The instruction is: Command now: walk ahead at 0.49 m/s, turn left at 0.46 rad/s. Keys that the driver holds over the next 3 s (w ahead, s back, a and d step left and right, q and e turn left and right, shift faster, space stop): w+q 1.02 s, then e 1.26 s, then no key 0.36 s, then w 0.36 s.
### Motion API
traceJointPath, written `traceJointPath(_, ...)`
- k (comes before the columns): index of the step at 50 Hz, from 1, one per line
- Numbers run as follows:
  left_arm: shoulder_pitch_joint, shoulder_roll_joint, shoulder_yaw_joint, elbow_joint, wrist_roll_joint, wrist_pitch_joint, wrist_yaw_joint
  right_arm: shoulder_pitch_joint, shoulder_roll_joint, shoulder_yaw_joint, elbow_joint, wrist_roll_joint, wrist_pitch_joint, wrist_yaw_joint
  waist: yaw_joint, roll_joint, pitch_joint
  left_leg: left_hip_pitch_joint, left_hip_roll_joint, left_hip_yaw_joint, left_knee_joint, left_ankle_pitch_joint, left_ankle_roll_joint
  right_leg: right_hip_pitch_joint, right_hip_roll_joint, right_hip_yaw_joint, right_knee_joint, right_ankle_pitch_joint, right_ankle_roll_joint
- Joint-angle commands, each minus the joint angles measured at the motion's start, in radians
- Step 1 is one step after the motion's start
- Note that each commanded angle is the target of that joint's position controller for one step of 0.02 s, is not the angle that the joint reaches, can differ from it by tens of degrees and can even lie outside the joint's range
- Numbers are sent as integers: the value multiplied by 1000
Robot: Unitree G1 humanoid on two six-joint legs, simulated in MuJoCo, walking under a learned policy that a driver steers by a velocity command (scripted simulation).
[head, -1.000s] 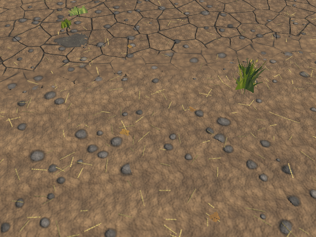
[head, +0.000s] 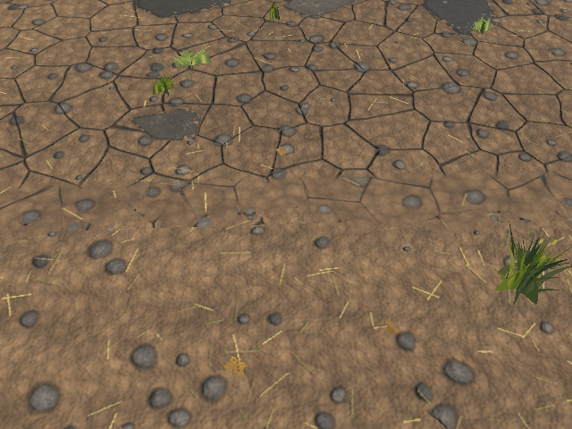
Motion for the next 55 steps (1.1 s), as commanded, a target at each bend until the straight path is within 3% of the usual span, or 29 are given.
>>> traceJointPath(1,-3,149,24,-53,-8,-5,17,-114,-15,9,-88,-5,-10,21,8,-46,108,-13,-1,60,-110,69,1,-53,-300,58,-109,302,-85)
traceJointPath(5,53,170,34,-45,-19,30,20,-206,-8,19,-161,-1,-11,52,26,-49,123,-65,-28,132,-190,-65,27,124,-350,11,-2,494,-81)
traceJointPath(7,22,199,42,-66,-23,44,26,-180,-35,8,-183,2,-9,66,-14,-94,76,53,-85,198,-202,-163,59,141,-354,-24,109,825,-63)
traceJointPath(9,-13,231,50,-89,-24,58,34,-23,-104,-26,-167,8,-4,69,-113,-144,-33,290,-162,237,-201,-243,108,116,-347,-40,358,1093,-41)
traceJointPath(10,-39,231,48,-103,-30,59,34,141,-168,-61,-132,10,-2,57,-203,-125,-117,541,-189,209,-292,-173,150,9,-307,-55,583,1002,-7)
traceJointPath(11,-22,188,33,-131,-9,44,28,266,-264,-90,-107,5,9,30,-221,33,-214,848,-3,-88,-302,-170,217,-274,-243,-50,913,498,35)
traceJointPath(12,43,54,-7,-184,-11,2,7,225,-317,-91,-137,-4,0,30,-107,216,-322,1122,235,-719,-465,-284,432,-679,1,125,1250,-342,86)
traceJointPath(13,-84,147,13,-213,-50,-45,-12,265,-232,-65,-132,-18,-5,30,-175,97,-340,1147,221,-716,-542,-287,390,-793,-45,312,1293,-322,50)
traceJointPath(14,-144,162,16,-238,-74,-62,-18,222,-173,-52,-134,-18,-14,27,-162,62,-213,1044,185,-539,-537,-227,339,-847,-96,304,1234,-238,24)
traceJointPath(15,-149,156,17,-228,-59,-64,-12,142,-138,-41,-151,-10,-23,31,-105,-50,-122,874,133,-408,-545,-127,298,-798,-144,295,1129,-167,22)
traceJointPath(16,-146,170,30,-221,-34,-54,-4,78,-108,-31,-170,-10,-26,30,-68,-65,-82,744,96,-323,-558,-43,272,-724,-173,287,1038,-131,32)
traceJointPath(17,-124,172,36,-220,-26,-36,-4,50,-94,-23,-185,-16,-26,26,-37,-57,-65,658,70,-282,-583,-3,265,-659,-190,290,1001,-109,44)
traceJointPath(19,-122,149,36,-238,-12,-11,-1,59,-125,-29,-190,-11,-28,15,-16,-42,-42,563,55,-245,-610,66,272,-623,-193,270,907,-86,81)
traceJointPath(22,-235,126,28,-285,-1,1,6,108,-172,-41,-189,-7,-25,-7,-44,-11,-4,491,7,-171,-623,87,246,-634,-165,240,691,76,122)
traceJointPath(25,-345,98,15,-319,-8,-4,-1,151,-172,-42,-186,-2,-13,-16,-91,34,3,459,-47,-131,-596,-10,188,-560,-107,225,442,277,120)
traceJointPath(29,-419,132,20,-362,-26,-16,-17,207,-163,-40,-172,4,-4,-17,-121,68,0,534,-10,-223,-532,-114,161,-521,-73,251,311,306,101)
traceJointPath(32,-382,173,34,-365,-30,-35,-29,200,-165,-41,-182,-1,6,-26,-86,100,-11,615,29,-315,-438,-107,145,-470,-69,267,268,185,66)
traceJointPath(33,-313,185,42,-348,-28,-41,-28,182,-157,-38,-193,-2,9,-27,-46,111,-32,612,11,-318,-386,-65,129,-381,-63,250,234,175,44)
traceJointPath(34,-203,217,57,-325,-15,-46,-23,167,-124,-26,-208,-7,7,-24,8,95,-109,569,-41,-283,-252,-21,98,-199,-101,270,234,181,7)
traceJointPath(35,-38,276,72,-311,-2,-45,-15,171,-72,-5,-233,-24,4,-20,70,-18,-257,430,-112,-190,32,-182,57,73,-276,438,259,138,-54)
traceJointPath(36,36,337,86,-277,8,-30,-21,325,-25,9,-261,12,-7,-19,-8,-385,-354,61,-232,-83,339,-666,-3,361,-489,928,154,-74,-217)
traceJointPath(37,10,239,66,-297,-17,-25,-24,328,-135,-6,-230,24,-6,-22,11,-282,-291,-60,-142,-114,476,-640,-14,329,-498,992,119,-282,-202)
traceJointPath(38,-36,172,48,-312,-22,-16,-19,219,-187,-19,-243,15,1,-20,40,-170,-164,-89,-106,-91,503,-540,-21,206,-451,812,106,-268,-154)
traceJointPath(39,-86,161,40,-317,-13,-8,-19,160,-179,-21,-255,3,6,-21,23,-93,-86,-50,-71,-59,480,-464,-25,67,-406,675,87,-140,-126)
traceJointPath(40,-117,148,36,-310,-6,-3,-18,125,-165,-23,-270,-7,6,-19,3,-89,-33,-24,-42,-56,433,-416,-25,-32,-371,590,64,-34,-121)
traceJointPath(43,-126,137,34,-290,-10,-12,-19,140,-105,-18,-285,9,23,-7,-33,-139,-8,42,2,-26,354,-371,-25,-133,-320,410,-7,102,-120)
traceJointPath(48,-107,192,54,-263,-13,-13,-14,61,-84,-9,-330,2,30,1,-26,-99,8,-21,18,-11,165,-195,-48,-95,-329,243,-48,271,-134)
traceJointPath(52,-76,209,54,-243,-20,5,-7,-68,-53,8,-362,-5,16,25,22,-82,53,53,-11,57,-73,-41,-35,-94,-297,116,-34,354,-102)
traceJointPath(55,-17,228,50,-206,-39,26,-12,-129,-38,15,-392,-12,2,39,28,-94,56,149,-64,111,-206,-76,-16,-58,-307,113,31,558,-99)
Next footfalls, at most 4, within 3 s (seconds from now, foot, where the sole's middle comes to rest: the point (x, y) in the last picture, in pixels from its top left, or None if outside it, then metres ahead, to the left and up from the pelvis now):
0.20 left None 0.29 0.13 -0.78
0.68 right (303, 388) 0.63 0.02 -0.78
1.18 left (156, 353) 0.70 0.39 -0.78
1.64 right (252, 323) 0.80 0.16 -0.78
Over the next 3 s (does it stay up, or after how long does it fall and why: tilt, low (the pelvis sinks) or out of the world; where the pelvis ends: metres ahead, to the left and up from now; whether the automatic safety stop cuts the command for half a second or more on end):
stays up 0.77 0.24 0.00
